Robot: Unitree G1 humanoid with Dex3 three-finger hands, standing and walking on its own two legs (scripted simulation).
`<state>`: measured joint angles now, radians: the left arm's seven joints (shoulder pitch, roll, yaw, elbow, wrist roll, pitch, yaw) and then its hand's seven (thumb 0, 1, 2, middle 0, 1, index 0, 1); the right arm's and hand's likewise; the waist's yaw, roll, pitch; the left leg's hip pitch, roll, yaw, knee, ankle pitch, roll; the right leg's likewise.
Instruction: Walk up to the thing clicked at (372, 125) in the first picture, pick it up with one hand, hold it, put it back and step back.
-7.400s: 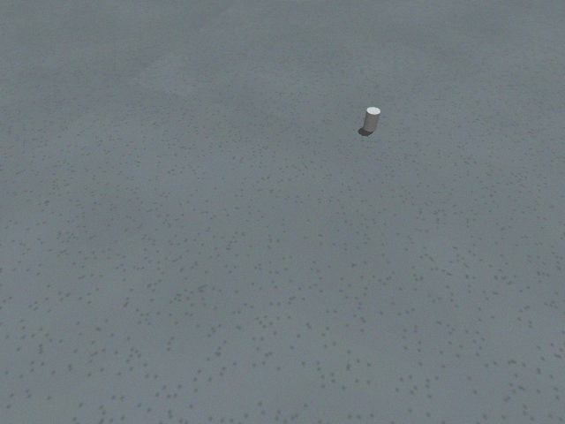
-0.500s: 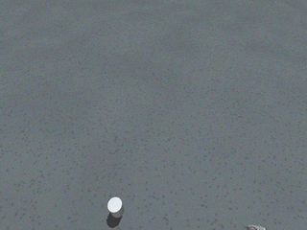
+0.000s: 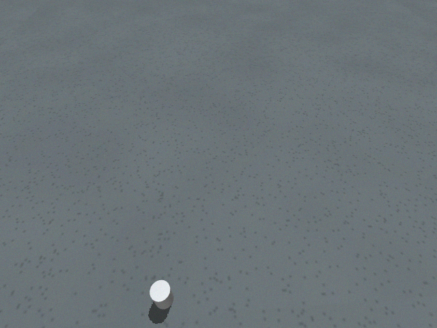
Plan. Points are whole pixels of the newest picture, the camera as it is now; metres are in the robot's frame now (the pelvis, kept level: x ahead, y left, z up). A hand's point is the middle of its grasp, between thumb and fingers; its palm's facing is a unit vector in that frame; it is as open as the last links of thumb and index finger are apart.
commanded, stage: stand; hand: left
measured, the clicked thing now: (162, 294) +0.38 +0.23 -0.72
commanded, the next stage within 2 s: rise first in 1.66 s
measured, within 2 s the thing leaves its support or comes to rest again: neither
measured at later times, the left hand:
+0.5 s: hand out of the picture +0.09 +0.25 -0.16, palm faces -0.02 -0.94 -0.35, open 7.4 cm
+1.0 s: hand out of the picture +0.09 +0.25 -0.16, palm faces -0.03 -0.94 -0.34, open 7.4 cm
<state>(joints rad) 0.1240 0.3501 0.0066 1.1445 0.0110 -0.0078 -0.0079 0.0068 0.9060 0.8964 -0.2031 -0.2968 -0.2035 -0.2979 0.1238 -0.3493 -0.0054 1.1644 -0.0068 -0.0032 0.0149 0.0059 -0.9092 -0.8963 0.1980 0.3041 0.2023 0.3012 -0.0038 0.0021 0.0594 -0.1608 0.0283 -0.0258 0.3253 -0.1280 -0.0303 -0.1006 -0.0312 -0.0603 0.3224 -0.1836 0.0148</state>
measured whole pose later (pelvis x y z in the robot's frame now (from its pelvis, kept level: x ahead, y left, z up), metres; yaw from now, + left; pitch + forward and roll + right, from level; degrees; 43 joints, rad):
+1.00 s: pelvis +0.02 -0.01 +0.00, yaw -1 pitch -2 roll +0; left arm 0.11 0.35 0.00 1.13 0.01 -0.01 0.00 0.01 0.91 0.90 -0.20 -0.30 -0.20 -0.30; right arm 0.10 -0.35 0.01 1.14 -0.01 -0.01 0.01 0.00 -0.91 -0.90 0.20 0.30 0.20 0.30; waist 0.00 0.00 0.05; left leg -0.13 0.04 -0.02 0.31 -0.15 -0.04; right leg -0.07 -0.02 -0.05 0.31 -0.20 0.01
